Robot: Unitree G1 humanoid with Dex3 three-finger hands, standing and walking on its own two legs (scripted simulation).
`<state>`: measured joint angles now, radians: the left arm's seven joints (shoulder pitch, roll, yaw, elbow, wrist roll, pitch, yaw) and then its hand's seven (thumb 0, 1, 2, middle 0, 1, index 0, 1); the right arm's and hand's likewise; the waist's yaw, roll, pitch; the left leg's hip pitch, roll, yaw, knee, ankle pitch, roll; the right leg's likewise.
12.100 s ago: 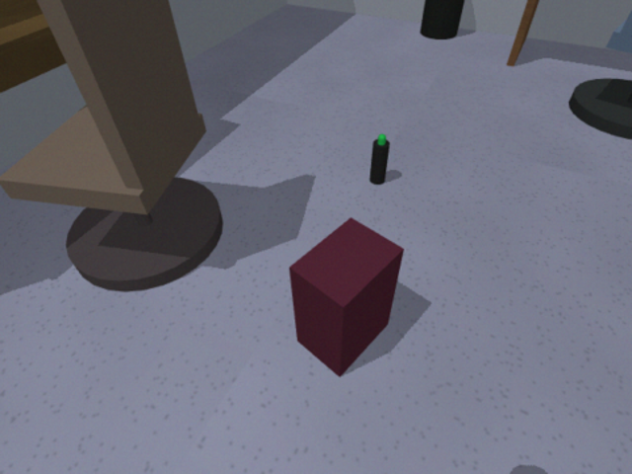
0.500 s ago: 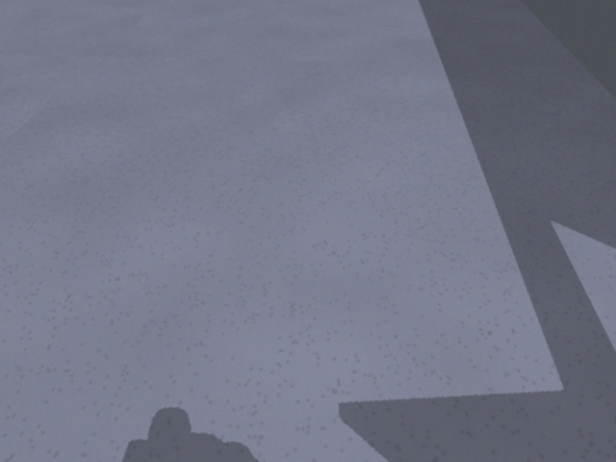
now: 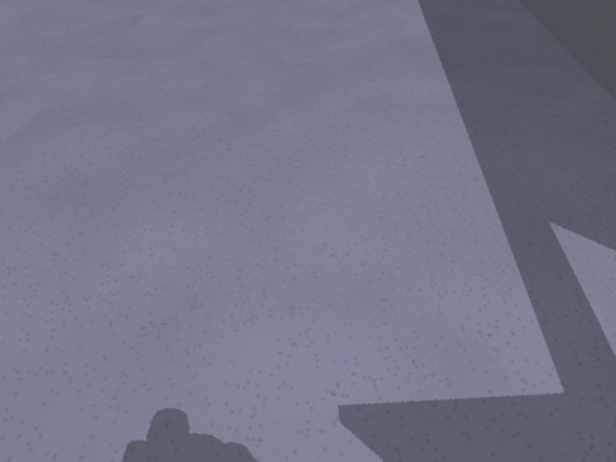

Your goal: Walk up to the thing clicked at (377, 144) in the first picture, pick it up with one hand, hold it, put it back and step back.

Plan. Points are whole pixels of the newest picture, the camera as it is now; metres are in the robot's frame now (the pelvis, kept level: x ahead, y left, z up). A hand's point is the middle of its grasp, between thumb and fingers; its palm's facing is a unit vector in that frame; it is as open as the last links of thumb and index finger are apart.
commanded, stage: stand
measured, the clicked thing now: out of the picture -0.86 +1.57 -0.65
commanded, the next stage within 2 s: walk up in 0.34 s
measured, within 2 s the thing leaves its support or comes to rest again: neither
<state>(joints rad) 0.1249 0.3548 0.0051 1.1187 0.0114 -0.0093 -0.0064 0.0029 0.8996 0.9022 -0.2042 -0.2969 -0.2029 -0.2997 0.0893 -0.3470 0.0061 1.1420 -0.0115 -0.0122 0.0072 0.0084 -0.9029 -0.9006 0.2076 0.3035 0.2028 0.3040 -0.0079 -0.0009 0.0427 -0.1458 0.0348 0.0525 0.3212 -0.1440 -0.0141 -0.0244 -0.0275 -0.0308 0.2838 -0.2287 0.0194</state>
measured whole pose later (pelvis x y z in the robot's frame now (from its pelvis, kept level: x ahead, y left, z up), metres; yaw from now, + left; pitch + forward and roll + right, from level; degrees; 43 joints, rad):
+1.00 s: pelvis +0.17 +0.06 -0.02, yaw +26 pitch -1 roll +0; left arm 0.24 0.44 0.10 0.78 0.04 0.00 -0.08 0.00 0.90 0.90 -0.20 -0.30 -0.20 -0.30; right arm 0.42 -0.38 -0.04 0.76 -0.03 -0.04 0.03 0.01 -0.90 -0.90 0.21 0.30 0.21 0.30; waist -0.02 -0.04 0.04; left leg -0.25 -0.03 -0.19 0.57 -0.30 0.00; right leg -0.40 -0.02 0.00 0.67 -0.33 -0.02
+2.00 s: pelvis +0.29 +0.06 -0.05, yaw +55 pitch -2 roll +2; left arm 0.24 0.50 0.08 0.81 0.02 -0.01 0.02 0.00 0.89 0.90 -0.21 -0.30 -0.21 -0.30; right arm 0.22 -0.43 -0.08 0.85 -0.03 0.04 0.03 0.01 -0.90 -0.90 0.21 0.30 0.20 0.30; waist 0.02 -0.02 0.15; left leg -0.36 -0.02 0.00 0.77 -0.37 -0.01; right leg -0.40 -0.22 -0.07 0.88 -0.43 0.02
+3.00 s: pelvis +0.29 +0.07 +0.00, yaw +58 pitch -3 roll +0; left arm 0.09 0.37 0.00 1.16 0.01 -0.02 -0.02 0.00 0.90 0.90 -0.20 -0.30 -0.20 -0.30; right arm 0.07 -0.35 0.00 1.15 -0.01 -0.01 0.01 0.01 -0.90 -0.90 0.21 0.30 0.20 0.30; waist 0.01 0.01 0.05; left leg -0.15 0.01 -0.06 0.35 -0.16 -0.02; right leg -0.12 -0.05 -0.05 0.35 -0.18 0.03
